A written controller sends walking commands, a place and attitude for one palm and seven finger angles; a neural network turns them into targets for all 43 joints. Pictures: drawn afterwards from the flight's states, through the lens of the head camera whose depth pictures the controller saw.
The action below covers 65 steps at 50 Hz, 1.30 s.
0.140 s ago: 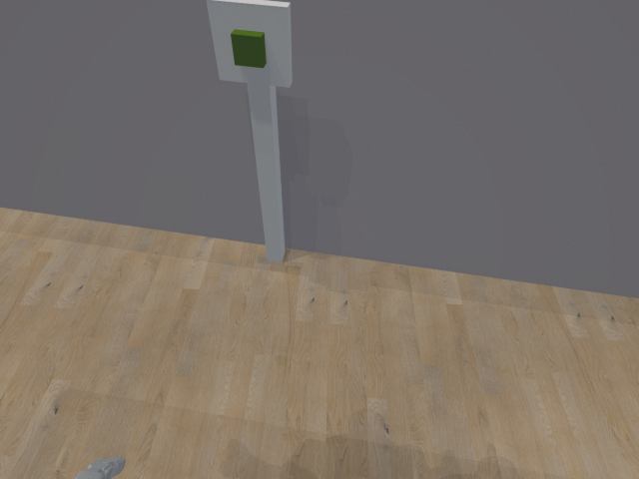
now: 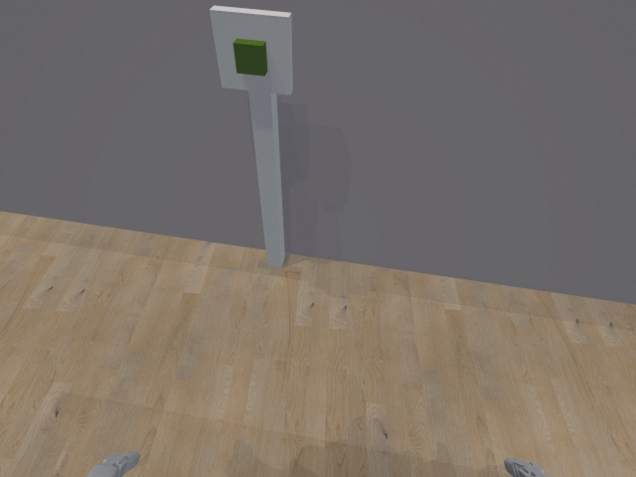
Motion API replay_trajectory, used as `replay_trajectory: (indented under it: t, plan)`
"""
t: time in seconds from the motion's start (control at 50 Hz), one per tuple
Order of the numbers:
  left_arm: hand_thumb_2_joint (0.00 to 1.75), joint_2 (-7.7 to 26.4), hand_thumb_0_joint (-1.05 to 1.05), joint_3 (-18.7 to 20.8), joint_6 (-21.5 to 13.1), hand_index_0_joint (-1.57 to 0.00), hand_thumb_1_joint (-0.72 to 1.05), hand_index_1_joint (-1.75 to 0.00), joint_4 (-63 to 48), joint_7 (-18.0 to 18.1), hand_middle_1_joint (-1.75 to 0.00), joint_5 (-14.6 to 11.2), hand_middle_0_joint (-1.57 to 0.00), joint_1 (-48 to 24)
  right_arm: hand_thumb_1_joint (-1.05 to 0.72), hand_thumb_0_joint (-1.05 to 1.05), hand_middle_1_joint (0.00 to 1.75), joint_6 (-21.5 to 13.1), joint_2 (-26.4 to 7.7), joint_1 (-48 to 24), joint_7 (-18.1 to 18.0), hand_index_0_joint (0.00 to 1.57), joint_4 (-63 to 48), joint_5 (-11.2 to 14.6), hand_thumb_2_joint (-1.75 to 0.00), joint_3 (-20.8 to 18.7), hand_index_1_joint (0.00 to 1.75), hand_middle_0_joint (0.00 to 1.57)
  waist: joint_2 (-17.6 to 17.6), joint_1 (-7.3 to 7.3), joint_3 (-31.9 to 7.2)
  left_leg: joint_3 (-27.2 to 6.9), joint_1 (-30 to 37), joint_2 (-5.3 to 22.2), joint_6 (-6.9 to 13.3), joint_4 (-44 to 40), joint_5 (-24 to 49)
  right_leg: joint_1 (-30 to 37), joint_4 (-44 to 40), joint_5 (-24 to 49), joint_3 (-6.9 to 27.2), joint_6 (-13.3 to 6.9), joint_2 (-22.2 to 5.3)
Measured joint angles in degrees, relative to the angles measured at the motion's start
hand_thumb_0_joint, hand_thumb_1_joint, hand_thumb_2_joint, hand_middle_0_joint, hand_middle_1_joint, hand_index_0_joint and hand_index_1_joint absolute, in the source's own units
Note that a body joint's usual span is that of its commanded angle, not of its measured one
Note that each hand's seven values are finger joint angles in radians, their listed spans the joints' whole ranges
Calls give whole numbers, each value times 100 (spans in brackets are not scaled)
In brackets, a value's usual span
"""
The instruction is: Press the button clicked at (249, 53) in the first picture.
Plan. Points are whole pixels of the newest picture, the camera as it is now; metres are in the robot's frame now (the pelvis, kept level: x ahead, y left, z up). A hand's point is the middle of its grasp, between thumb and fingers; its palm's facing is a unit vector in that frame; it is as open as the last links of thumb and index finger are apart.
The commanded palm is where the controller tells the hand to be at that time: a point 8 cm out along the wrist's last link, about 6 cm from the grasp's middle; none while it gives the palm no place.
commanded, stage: stand and wait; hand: left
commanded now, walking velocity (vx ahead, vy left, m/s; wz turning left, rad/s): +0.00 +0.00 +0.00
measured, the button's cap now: (251, 57) +0.96 +0.22 +0.09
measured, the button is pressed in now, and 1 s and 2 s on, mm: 0 0 0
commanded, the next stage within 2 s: look at it before walking up in 0.68 s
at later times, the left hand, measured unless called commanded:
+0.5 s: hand out of the picture +0.06 +0.24 -0.15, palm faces -0.03 -0.94 -0.34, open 7.4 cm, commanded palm none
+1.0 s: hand out of the picture +0.06 +0.22 -0.15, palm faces -0.04 -0.94 -0.33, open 7.4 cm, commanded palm none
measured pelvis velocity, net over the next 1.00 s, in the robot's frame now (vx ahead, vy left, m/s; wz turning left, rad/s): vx -0.03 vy -0.02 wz -0.01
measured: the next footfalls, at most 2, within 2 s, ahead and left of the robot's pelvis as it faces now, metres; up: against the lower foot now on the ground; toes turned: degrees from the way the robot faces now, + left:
none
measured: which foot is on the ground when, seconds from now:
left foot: down 0.00-1.00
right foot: down 0.00-1.00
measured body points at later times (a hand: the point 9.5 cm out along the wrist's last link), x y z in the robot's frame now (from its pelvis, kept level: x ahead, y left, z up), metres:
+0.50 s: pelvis -0.01 -0.01 +0.01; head -0.01 -0.01 +0.46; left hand +0.06 +0.29 -0.13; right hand +0.07 -0.31 -0.12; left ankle -0.03 +0.10 -0.74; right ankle -0.03 -0.14 -0.74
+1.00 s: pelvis -0.03 -0.02 +0.01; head -0.02 -0.02 +0.46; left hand +0.06 +0.27 -0.12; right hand +0.05 -0.32 -0.12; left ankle -0.03 +0.10 -0.74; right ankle -0.03 -0.14 -0.74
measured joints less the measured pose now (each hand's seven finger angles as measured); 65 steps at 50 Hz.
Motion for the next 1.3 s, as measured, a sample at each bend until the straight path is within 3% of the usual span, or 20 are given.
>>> replay_trajectory:
  t: [1.3]
  plan:
    - [90,-30,0,30,-71,-20,91,-30,556,-38,-30,7,-20,167,-91,0,30,5,-66,250,12,20,729,49,-90,-2,30,20,38,-20,120,-20,205,212,-212,-678,551,153,-607,532,-24,-190,206]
